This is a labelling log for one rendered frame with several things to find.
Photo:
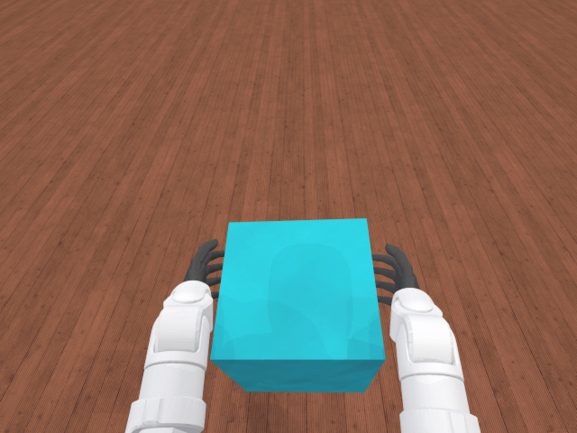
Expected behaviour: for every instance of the robot right hand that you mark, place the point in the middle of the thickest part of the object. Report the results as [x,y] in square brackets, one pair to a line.
[403,275]

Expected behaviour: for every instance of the carton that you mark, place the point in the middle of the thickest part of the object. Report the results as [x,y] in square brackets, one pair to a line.
[297,308]

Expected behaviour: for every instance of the right robot forearm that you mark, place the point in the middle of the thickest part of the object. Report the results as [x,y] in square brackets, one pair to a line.
[429,367]

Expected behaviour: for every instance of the left robot forearm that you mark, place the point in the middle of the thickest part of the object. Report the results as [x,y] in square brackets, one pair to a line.
[171,394]

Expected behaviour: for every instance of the robot left hand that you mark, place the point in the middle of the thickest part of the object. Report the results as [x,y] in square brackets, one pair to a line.
[199,268]

